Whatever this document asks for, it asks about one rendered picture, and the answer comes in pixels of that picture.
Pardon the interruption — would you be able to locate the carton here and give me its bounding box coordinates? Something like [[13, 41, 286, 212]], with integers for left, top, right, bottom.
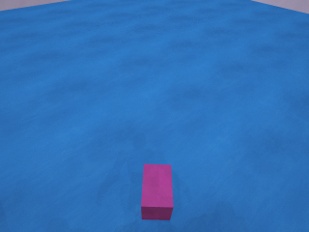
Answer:
[[141, 163, 174, 220]]

